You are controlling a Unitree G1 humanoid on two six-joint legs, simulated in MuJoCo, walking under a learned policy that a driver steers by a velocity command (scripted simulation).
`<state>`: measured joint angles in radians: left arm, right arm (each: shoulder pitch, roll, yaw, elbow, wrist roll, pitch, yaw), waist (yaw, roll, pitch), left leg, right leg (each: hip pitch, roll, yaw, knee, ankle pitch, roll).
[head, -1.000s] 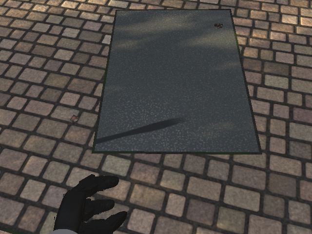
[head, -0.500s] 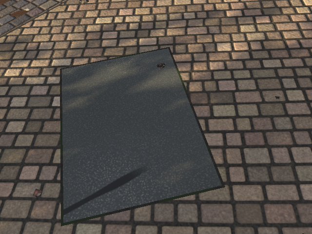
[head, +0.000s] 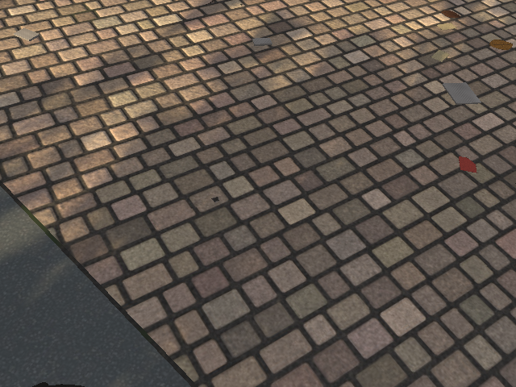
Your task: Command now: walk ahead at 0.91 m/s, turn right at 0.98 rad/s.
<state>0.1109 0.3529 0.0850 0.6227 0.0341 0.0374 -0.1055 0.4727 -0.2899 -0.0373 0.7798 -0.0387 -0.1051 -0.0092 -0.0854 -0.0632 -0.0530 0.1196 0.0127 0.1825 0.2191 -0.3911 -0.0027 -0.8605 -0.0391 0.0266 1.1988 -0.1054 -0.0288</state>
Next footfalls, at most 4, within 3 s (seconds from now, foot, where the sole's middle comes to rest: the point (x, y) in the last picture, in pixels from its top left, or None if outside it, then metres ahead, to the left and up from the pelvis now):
0.16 right None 0.29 -0.09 -0.77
0.56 left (250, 302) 0.76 -0.07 -0.77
0.96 right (354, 231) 1.01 -0.43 -0.77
1.40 left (289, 140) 1.46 -0.27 -0.77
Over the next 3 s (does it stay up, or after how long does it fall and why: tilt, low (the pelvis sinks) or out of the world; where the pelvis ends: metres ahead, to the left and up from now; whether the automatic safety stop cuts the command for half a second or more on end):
stays up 1.94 -0.30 0.01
